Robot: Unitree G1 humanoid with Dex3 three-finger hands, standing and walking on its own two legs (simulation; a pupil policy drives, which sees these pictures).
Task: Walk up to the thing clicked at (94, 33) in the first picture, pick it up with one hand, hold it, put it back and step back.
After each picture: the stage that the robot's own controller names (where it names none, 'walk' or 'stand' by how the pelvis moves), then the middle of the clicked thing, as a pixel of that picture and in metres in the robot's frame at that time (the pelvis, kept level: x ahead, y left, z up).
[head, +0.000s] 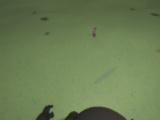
stand; (94, 32) +1.98 -0.02 -0.66
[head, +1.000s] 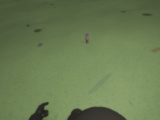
walk; (87, 38) +1.83 +0.26 -0.63
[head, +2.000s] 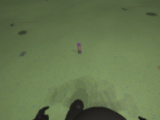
walk; (79, 48) +1.26 +0.35 -0.65
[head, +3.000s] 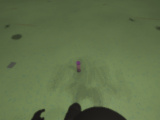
walk; (78, 67) +0.82 +0.25 -0.64
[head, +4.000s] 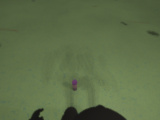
walk; (74, 85) +0.49 +0.17 -0.64
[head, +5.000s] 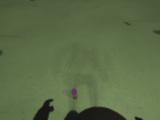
stand; (74, 94) +0.38 +0.19 -0.64
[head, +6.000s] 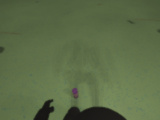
stand; (75, 93) +0.36 +0.18 -0.64
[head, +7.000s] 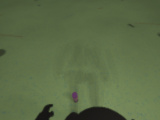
stand; (75, 97) +0.34 +0.18 -0.66
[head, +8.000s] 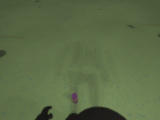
stand; (75, 98) +0.34 +0.19 -0.66
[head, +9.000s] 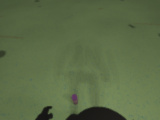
stand; (75, 99) +0.32 +0.19 -0.66
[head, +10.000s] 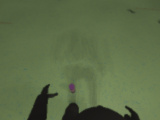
go down; (72, 88) +0.35 +0.19 -0.62
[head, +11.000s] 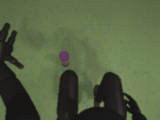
go down; (65, 60) +0.42 +0.20 -0.24
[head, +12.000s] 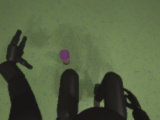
close in; (65, 58) +0.42 +0.20 -0.25
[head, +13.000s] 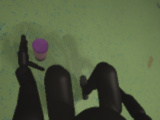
close in; (40, 52) +0.42 +0.24 -0.16
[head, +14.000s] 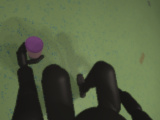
close; (34, 51) +0.41 +0.25 -0.16
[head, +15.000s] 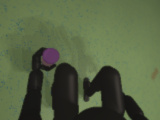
lift; (48, 59) +0.34 +0.24 -0.13
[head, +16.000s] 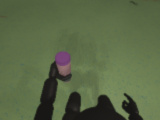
lift; (64, 69) +0.32 +0.17 +0.05
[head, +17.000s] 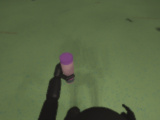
hold; (68, 70) +0.32 +0.16 +0.06
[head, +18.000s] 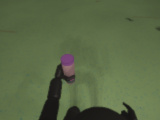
hold; (69, 71) +0.32 +0.16 +0.04
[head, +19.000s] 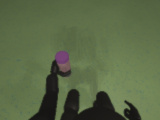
crouch; (64, 66) +0.36 +0.18 -0.01
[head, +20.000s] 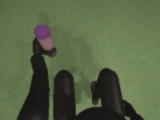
lower; (48, 44) +0.47 +0.24 -0.05
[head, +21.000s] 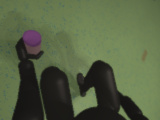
lower; (33, 47) +0.44 +0.24 -0.16
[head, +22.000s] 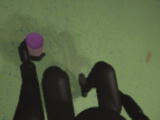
lower; (35, 49) +0.42 +0.25 -0.16
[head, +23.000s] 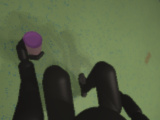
lower; (34, 48) +0.42 +0.26 -0.17
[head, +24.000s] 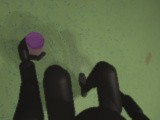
lower; (35, 48) +0.42 +0.25 -0.16
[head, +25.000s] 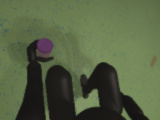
open; (44, 52) +0.41 +0.22 -0.17
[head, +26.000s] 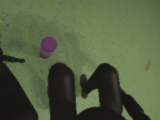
stand; (46, 50) +0.40 +0.22 -0.17
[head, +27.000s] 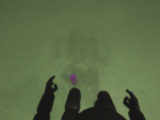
stand; (73, 79) +0.37 +0.17 -0.49
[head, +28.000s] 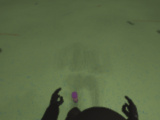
stand; (75, 97) +0.33 +0.16 -0.60
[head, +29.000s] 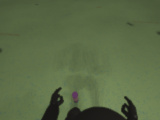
stand; (75, 97) +0.34 +0.16 -0.60
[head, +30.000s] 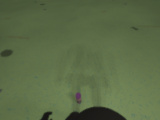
stand; (78, 98) +0.36 +0.15 -0.65
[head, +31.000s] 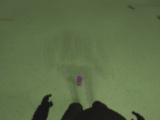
walk; (79, 81) +0.44 +0.10 -0.64
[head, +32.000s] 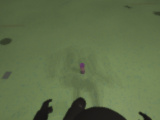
walk; (82, 69) +0.69 +0.17 -0.63
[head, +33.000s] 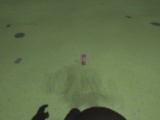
stand; (83, 60) +1.00 +0.16 -0.63
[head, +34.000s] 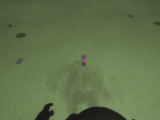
stand; (84, 61) +0.98 +0.14 -0.66
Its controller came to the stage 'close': yes
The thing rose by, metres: 0.70
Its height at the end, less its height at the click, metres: +0.00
